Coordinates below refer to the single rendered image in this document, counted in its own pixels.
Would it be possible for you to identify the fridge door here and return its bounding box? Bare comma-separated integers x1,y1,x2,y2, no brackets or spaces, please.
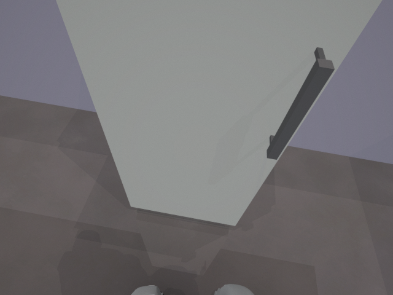
56,0,382,226

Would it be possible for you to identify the handle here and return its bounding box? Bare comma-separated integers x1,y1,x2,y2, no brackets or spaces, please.
267,47,335,160

